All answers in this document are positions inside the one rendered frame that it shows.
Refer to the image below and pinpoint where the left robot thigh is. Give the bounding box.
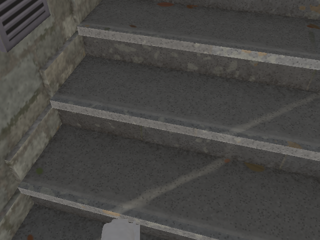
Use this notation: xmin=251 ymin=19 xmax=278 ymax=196
xmin=101 ymin=219 xmax=140 ymax=240

